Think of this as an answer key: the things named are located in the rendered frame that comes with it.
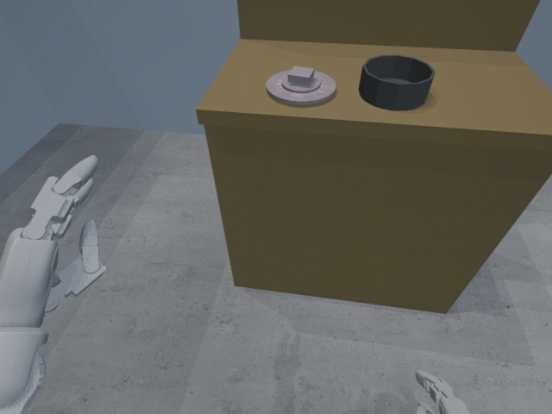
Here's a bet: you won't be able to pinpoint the knob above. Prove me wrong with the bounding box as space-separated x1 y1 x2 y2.
288 66 315 85

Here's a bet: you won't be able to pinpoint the robot left forearm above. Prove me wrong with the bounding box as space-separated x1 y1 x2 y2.
0 327 49 414

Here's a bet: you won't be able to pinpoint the table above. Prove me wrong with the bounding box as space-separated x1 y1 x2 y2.
196 0 552 314

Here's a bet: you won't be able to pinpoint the robot left hand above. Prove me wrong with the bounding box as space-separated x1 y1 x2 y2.
0 155 106 328

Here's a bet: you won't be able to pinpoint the robot right hand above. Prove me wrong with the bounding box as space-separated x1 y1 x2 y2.
416 370 470 414

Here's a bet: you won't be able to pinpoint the pot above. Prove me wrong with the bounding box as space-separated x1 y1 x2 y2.
359 55 435 110

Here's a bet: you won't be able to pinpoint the lid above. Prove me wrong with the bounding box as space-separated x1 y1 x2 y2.
267 70 336 104

